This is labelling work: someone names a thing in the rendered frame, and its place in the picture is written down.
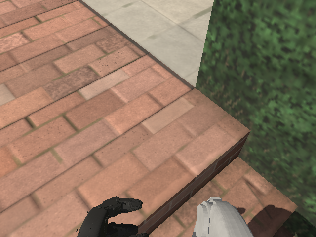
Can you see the left robot hand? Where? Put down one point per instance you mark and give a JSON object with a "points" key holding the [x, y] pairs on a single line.
{"points": [[96, 223]]}

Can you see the right robot thigh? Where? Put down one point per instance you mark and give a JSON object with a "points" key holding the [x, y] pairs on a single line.
{"points": [[219, 218]]}

